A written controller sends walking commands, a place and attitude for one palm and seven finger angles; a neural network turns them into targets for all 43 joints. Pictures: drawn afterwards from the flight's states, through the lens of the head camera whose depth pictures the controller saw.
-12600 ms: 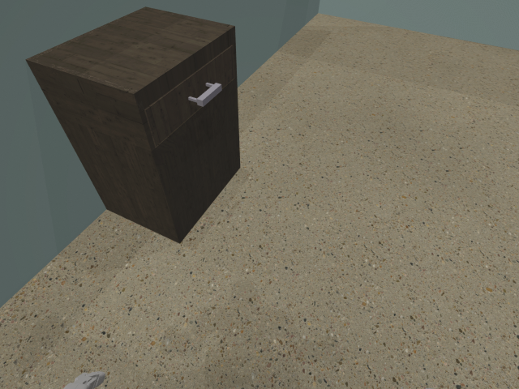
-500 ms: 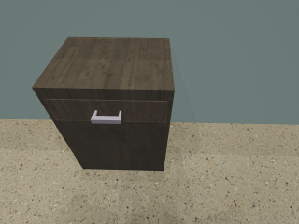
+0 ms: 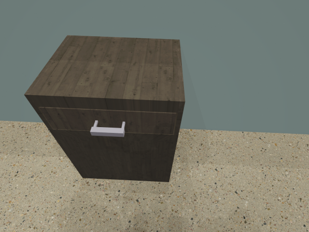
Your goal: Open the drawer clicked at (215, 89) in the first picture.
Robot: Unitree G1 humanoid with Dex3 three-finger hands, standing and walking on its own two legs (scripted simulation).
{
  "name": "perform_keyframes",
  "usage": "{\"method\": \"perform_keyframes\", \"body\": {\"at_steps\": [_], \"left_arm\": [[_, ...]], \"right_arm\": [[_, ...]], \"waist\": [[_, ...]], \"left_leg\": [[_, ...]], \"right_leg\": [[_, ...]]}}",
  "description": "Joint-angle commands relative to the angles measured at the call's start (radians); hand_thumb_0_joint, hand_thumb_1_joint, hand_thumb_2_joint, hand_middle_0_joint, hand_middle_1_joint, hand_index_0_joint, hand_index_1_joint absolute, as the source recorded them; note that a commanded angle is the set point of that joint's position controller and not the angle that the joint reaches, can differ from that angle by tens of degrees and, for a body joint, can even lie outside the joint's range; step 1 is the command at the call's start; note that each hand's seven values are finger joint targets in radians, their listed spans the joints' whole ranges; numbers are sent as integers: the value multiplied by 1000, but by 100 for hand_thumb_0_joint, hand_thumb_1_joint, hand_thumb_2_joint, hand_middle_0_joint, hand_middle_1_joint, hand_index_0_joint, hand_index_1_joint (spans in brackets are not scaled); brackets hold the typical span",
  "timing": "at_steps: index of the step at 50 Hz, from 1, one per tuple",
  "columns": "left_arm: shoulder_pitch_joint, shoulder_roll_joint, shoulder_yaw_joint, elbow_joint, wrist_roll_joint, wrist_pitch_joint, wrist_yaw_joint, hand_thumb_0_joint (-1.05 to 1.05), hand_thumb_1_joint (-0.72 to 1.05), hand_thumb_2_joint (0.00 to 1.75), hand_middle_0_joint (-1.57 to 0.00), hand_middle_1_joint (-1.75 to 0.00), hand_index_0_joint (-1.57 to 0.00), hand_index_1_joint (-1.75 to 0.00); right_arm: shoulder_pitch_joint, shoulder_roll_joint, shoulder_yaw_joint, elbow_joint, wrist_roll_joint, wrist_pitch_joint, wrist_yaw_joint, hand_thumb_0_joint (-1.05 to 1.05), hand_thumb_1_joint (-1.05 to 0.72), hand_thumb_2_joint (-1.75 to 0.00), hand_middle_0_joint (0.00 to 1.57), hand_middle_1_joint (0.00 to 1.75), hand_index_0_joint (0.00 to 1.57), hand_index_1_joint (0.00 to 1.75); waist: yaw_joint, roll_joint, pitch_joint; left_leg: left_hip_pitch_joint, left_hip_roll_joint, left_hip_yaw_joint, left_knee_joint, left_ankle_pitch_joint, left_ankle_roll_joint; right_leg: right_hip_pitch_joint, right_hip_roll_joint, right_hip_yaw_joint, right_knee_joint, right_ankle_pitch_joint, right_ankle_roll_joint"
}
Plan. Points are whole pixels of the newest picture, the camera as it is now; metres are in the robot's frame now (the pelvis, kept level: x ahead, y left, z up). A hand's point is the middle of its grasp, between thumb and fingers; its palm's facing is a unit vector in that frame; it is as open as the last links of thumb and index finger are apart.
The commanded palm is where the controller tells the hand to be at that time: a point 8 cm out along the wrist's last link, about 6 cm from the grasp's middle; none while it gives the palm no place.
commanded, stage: come to a stop and stand still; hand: left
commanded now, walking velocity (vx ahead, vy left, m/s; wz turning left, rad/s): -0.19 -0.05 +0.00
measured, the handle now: (108, 127) +0.51 +0.23 -0.14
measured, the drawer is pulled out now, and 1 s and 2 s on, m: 0.00 0.00 0.00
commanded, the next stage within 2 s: look again from close up in 0.74 s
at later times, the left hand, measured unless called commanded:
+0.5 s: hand out of the picture -0.02 +0.14 -0.16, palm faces +0.04 -0.97 -0.23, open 7.2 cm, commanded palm none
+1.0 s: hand out of the picture -0.08 +0.11 -0.17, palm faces +0.03 -0.99 -0.17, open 7.4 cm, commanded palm none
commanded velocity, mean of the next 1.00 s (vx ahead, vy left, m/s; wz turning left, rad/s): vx -0.01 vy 0.00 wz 0.00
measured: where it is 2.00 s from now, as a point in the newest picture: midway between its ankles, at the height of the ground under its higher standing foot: outside the picture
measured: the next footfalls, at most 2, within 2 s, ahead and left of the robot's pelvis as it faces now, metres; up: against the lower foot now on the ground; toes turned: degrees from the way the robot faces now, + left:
none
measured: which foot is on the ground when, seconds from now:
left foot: down 0.00-1.00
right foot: down 0.00-1.00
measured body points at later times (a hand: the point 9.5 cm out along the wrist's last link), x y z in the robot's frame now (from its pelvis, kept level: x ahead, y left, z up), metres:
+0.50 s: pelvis -0.05 -0.05 +0.01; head -0.05 -0.06 +0.46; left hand -0.02 +0.19 -0.14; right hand -0.05 -0.26 -0.16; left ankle -0.06 +0.08 -0.74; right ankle -0.06 -0.10 -0.74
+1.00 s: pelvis -0.06 -0.03 +0.00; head -0.04 -0.05 +0.45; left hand -0.08 +0.17 -0.15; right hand -0.09 -0.24 -0.17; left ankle -0.07 +0.08 -0.74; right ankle -0.06 -0.10 -0.74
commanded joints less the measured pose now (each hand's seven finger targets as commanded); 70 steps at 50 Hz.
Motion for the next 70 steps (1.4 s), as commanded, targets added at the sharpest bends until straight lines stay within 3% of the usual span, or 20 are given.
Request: {"method": "perform_keyframes", "body": {"at_steps": [1,5,6,10,14,23,28,32,41,42,43,44,45,46,47,48,50,55,58,70], "left_arm": [[76,107,22,-49,7,-4,13,0,90,90,-20,-30,-20,-30],[42,101,28,-85,10,9,13,0,90,90,-20,-30,-20,-30],[41,103,29,-92,10,10,10,0,90,90,-20,-30,-20,-30],[34,120,23,-94,9,-1,7,0,90,90,-20,-30,-20,-30],[17,139,12,-81,6,-13,5,0,90,90,-20,-30,-20,-30],[4,136,1,-67,3,-14,-3,0,90,90,-20,-30,-20,-30],[16,136,4,-64,2,-17,-5,0,90,90,-20,-30,-20,-30],[37,122,2,-54,1,-23,-7,0,90,90,-20,-30,-20,-30],[99,85,-7,-14,0,-28,-5,0,90,90,-20,-30,-20,-30],[141,134,7,-5,21,-63,40,0,90,90,-20,-30,-20,-30],[133,182,25,-38,16,-62,38,0,90,90,-20,-30,-20,-30],[98,163,25,-51,10,-55,32,0,90,90,-20,-30,-20,-30],[88,166,21,-43,3,-51,29,0,90,90,-20,-30,-20,-30],[77,143,15,-52,9,-58,21,0,90,90,-20,-30,-20,-30],[69,127,13,-59,9,-58,17,0,90,90,-20,-30,-20,-30],[66,110,9,-56,11,-56,14,0,90,90,-20,-30,-20,-30],[53,81,2,-55,10,-48,10,0,90,90,-20,-30,-20,-30],[64,84,-6,-51,6,-33,3,0,90,90,-20,-30,-20,-30],[66,85,-10,-49,5,-28,0,0,90,90,-20,-30,-20,-30],[43,104,-8,-50,3,-20,-1,0,90,90,-20,-30,-20,-30]], "right_arm": [[118,-116,-34,-32,9,1,-6,0,-90,-90,20,30,20,30],[99,-131,-47,-44,4,11,-5,0,-90,-90,20,30,20,30],[82,-132,-47,-50,3,12,-3,0,-90,-90,20,30,20,30],[45,-101,-38,-59,0,14,10,0,-90,-90,20,30,20,30],[27,-91,-29,-43,3,19,23,0,-90,-90,20,30,20,30],[39,-85,-12,-3,-4,28,37,0,-90,-90,20,30,20,30],[83,-84,-11,4,-6,31,40,0,-90,-90,20,30,20,30],[107,-80,-8,10,-6,23,38,0,-90,-90,20,30,20,30],[149,-55,-1,27,-2,17,31,0,-90,-90,20,30,20,30],[27,-105,-24,-24,0,-3,41,0,-90,-90,20,30,20,30],[135,-64,-32,-59,6,19,31,0,-90,-90,20,30,20,30],[155,-62,-39,-54,7,21,29,0,-90,-90,20,30,20,30],[157,-35,-27,-63,15,24,36,0,-90,-90,20,30,20,30],[152,-27,-22,-66,8,18,42,0,-90,-90,20,30,20,30],[155,-25,-21,-69,3,13,43,0,-90,-90,20,30,20,30],[158,-30,-20,-70,-1,9,43,0,-90,-90,20,30,20,30],[173,-49,-18,-69,-6,3,42,0,-90,-90,20,30,20,30],[139,-78,-6,-70,-8,-6,37,0,-90,-90,20,30,20,30],[130,-93,-2,-62,-8,-9,35,0,-90,-90,20,30,20,30],[109,-112,2,-32,-7,-18,30,0,-90,-90,20,30,20,30]], "waist": [[-23,20,-55],[-22,50,-79],[-16,37,-75],[-15,-4,-77],[-19,-76,-62],[-17,-4,124],[-26,-15,89],[-26,-4,59],[-23,3,83],[7,-42,119],[-64,-8,2],[-73,78,-18],[-67,67,-93],[-66,48,-114],[-67,13,-105],[-63,-24,-68],[-59,-15,20],[-23,86,90],[-14,5,92],[-15,13,20]], "left_leg": [[112,191,-123,8,950,13],[133,224,-137,-5,947,39],[115,223,-139,-10,873,43],[20,162,-108,-24,503,1],[-21,131,-88,-52,262,-23],[-68,114,-97,-120,88,-28],[-62,103,-90,-99,80,-26],[-62,108,-94,-106,100,-27],[-89,113,-95,-108,109,-29],[-215,85,6,122,-24,-82],[-196,64,-83,197,-69,-52],[-173,65,-62,200,-77,-41],[-132,80,-70,182,-24,-34],[-115,73,-88,139,24,-37],[-84,70,-88,87,51,-37],[-74,72,-93,51,70,-34],[-91,103,-134,-7,104,-15],[-191,138,-193,-105,121,8],[-192,140,-203,-127,117,15],[-81,139,-188,-128,283,20]], "right_leg": [[-46,-99,70,18,603,-10],[-88,-76,62,42,417,-4],[-85,-76,69,30,397,-5],[-8,-123,133,-33,587,-28],[27,-150,161,-92,638,-29],[-110,-109,186,-278,83,-12],[-114,-109,204,-330,-37,-2],[-87,-103,193,-315,14,-10],[-87,-95,180,-295,58,-14],[-44,-182,264,-246,879,149],[41,-227,261,-201,942,149],[15,-208,196,-196,851,110],[20,-194,186,-192,588,29],[10,-188,196,-185,405,-69],[-30,-178,195,-187,288,-97],[-71,-161,191,-188,216,-95],[-152,-118,174,-181,70,-73],[-95,-70,128,-100,145,-52],[-81,-67,122,-87,166,-44],[-50,-84,109,-65,241,-27]]}}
